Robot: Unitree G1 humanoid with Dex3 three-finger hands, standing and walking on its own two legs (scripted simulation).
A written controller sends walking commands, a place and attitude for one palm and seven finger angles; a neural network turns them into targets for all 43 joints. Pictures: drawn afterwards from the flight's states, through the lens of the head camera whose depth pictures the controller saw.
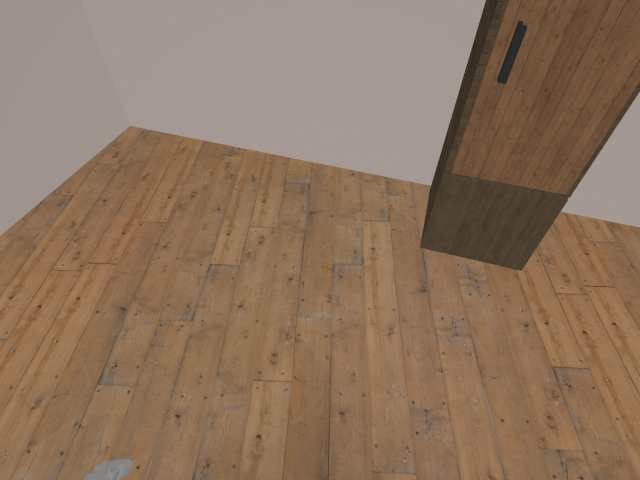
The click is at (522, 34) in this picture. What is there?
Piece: cupboard door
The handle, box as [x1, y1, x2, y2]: [497, 21, 526, 83]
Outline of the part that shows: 522,21 518,21 499,73 497,82 505,83 526,29 526,25 523,25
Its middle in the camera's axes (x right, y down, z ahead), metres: +0.49 -0.48 +0.99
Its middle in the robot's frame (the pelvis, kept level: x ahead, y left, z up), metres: +1.09 -0.43 +0.07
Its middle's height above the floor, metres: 0.84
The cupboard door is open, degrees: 0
